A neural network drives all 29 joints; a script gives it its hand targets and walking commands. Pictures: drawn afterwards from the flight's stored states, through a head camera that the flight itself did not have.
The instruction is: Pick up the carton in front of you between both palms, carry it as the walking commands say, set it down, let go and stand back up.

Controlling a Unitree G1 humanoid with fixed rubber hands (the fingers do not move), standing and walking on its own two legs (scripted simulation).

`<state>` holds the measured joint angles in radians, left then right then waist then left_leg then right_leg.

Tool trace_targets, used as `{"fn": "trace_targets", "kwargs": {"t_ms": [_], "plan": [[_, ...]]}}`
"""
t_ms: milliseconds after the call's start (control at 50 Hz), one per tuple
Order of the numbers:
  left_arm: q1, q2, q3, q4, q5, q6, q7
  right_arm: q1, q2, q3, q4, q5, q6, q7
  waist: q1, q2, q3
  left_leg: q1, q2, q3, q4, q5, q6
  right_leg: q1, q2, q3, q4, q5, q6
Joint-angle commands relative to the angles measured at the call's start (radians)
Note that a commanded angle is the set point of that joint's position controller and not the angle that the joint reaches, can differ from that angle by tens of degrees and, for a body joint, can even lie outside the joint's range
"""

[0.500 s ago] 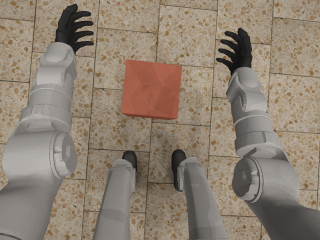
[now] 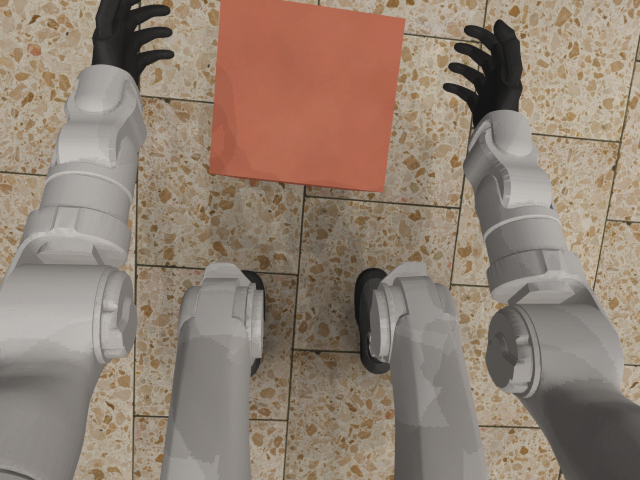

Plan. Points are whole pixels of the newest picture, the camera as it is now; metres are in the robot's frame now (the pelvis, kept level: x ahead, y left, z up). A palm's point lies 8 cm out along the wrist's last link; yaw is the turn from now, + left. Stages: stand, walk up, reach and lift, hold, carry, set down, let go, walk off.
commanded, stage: reach and lift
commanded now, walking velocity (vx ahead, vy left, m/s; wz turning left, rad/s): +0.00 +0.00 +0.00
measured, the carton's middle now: (303, 116) +0.50 +0.03 -0.33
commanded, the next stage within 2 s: none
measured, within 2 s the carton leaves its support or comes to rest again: leaves its support in 1.14 s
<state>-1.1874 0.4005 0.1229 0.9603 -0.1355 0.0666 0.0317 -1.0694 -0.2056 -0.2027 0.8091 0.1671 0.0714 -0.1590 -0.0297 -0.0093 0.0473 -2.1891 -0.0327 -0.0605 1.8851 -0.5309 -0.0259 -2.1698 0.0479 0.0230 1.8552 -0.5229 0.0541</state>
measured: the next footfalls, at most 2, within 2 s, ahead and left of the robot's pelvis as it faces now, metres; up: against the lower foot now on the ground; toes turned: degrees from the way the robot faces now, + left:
none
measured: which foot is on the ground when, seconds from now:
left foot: down 0.00-1.00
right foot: down 0.00-1.00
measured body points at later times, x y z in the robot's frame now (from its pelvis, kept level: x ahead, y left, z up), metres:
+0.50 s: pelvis -0.01 +0.00 -0.09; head +0.35 +0.03 +0.17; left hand +0.52 +0.20 -0.28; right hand +0.52 -0.17 -0.27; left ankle +0.10 +0.12 -0.42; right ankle +0.11 -0.13 -0.42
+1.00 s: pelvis -0.02 +0.00 -0.08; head +0.35 +0.03 +0.17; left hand +0.53 +0.17 -0.27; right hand +0.52 -0.13 -0.26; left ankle +0.10 +0.12 -0.42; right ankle +0.11 -0.13 -0.42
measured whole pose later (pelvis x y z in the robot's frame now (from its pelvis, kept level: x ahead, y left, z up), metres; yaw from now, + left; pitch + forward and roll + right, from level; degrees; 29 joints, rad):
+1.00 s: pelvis -0.02 +0.00 -0.08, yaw +0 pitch +39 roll -2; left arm -1.48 0.35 -0.04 1.27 -0.22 -0.01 0.11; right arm -1.41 -0.20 -0.14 1.16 0.23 -0.03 -0.22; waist -0.01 -0.03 0.30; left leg -2.30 -0.02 -0.05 2.15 -0.53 -0.02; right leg -2.29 0.06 0.03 2.12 -0.52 0.07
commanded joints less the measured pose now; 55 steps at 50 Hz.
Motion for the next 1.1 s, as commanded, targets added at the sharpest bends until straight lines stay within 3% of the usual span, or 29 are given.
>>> {"fn": "trace_targets", "kwargs": {"t_ms": [0,100,200,300,340,380,440,600,820,860,900,940,1000,1080], "plan": [[-0.326,0.141,-0.004,-0.047,-0.023,-0.011,0.006,-0.268,-0.103,0.003,-0.061,0.014,-0.005,-0.013,0.004,0.086,-1.128,0.640,0.012,0.079,-0.102,0.249,-0.010,0.556,0.007,-0.103,-0.073,0.242,0.018],[-0.400,0.149,-0.025,0.100,-0.035,-0.024,0.009,-0.358,-0.118,0.002,0.076,0.007,-0.018,-0.012,-0.002,0.070,-0.956,0.510,0.031,0.062,-0.039,0.130,-0.001,0.480,-0.008,-0.088,0.000,0.153,0.018],[-0.473,0.171,-0.058,0.177,-0.059,-0.056,0.017,-0.445,-0.144,0.023,0.165,0.026,-0.050,-0.006,-0.001,0.054,-0.893,0.466,0.040,0.048,0.034,0.146,0.002,0.457,-0.018,-0.076,0.077,0.174,0.016],[-0.530,0.198,-0.104,0.139,-0.101,-0.081,0.031,-0.498,-0.172,0.073,0.156,0.088,-0.079,-0.013,0.007,0.059,-1.005,0.540,0.042,0.054,0.108,0.252,0.001,0.515,-0.017,-0.077,0.143,0.272,0.014],[-0.529,0.189,-0.111,0.114,-0.106,-0.089,0.038,-0.487,-0.138,0.111,0.164,0.129,-0.084,-0.008,0.030,0.064,-1.005,0.538,0.037,0.054,0.109,0.265,0.004,0.494,-0.008,-0.078,0.156,0.286,0.013],[-0.499,0.167,-0.105,0.107,-0.097,-0.092,0.042,-0.457,-0.125,0.126,0.190,0.141,-0.086,0.003,0.044,0.081,-0.981,0.558,0.034,0.056,0.124,0.322,0.002,0.453,0.003,-0.077,0.172,0.313,0.013],[-0.446,0.141,-0.098,0.079,-0.090,-0.095,0.048,-0.415,-0.137,0.120,0.177,0.137,-0.095,0.005,0.042,0.094,-1.013,0.616,0.027,0.058,0.138,0.380,-0.003,0.430,0.012,-0.086,0.181,0.335,0.013],[-0.428,0.092,-0.111,0.132,-0.093,-0.087,0.044,-0.406,-0.126,0.096,0.216,0.100,-0.100,-0.004,0.015,0.068,-0.882,0.501,0.025,0.049,0.113,0.263,0.000,0.372,0.004,-0.079,0.153,0.246,0.011],[-0.507,-0.022,-0.150,0.161,-0.084,-0.103,0.056,-0.500,0.022,0.152,0.227,0.099,-0.113,-0.012,0.038,0.053,-0.868,0.479,0.009,0.053,0.078,0.218,0.014,0.415,0.030,-0.079,0.130,0.224,0.013],[-0.522,-0.090,-0.172,0.178,-0.084,-0.105,0.053,-0.504,0.053,0.136,0.249,0.075,-0.117,-0.015,0.016,0.062,-0.854,0.475,0.000,0.051,0.074,0.213,0.014,0.413,0.039,-0.083,0.126,0.224,0.012],[-0.612,-0.293,-0.236,0.138,-0.103,-0.107,0.021,-0.584,0.236,0.185,0.241,0.069,-0.121,0.016,0.010,0.064,-0.860,0.479,-0.016,0.048,0.075,0.232,0.022,0.395,0.051,-0.084,0.131,0.235,0.003],[-0.744,-0.567,-0.309,0.128,-0.098,-0.093,-0.039,-0.720,0.511,0.238,0.223,0.057,-0.107,0.078,0.017,0.061,-0.856,0.457,-0.034,0.050,0.090,0.231,0.022,0.389,0.066,-0.082,0.148,0.228,-0.012],[-0.787,-0.799,-0.281,0.104,-0.044,-0.056,-0.114,-0.817,0.731,0.228,0.181,-0.005,-0.059,0.162,0.023,0.032,-0.814,0.412,-0.061,0.069,0.107,0.198,0.021,0.374,0.086,-0.099,0.161,0.195,-0.013],[-0.779,-0.953,-0.273,0.004,-0.043,-0.029,-0.156,-0.843,0.887,0.240,0.092,-0.007,-0.023,0.211,0.036,0.023,-0.919,0.457,-0.078,0.093,0.131,0.285,0.027,0.407,0.108,-0.114,0.188,0.276,-0.012]]}}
